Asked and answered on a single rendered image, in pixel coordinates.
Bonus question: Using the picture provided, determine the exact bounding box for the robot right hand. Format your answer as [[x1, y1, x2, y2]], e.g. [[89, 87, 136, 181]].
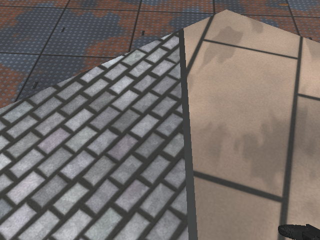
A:
[[278, 224, 320, 240]]

